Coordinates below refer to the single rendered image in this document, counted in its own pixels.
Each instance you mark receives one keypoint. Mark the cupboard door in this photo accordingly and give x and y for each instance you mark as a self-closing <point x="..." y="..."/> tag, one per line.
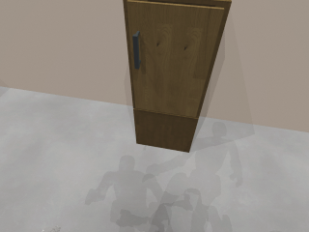
<point x="176" y="43"/>

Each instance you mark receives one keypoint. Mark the handle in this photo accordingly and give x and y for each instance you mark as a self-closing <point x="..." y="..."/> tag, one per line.
<point x="135" y="41"/>

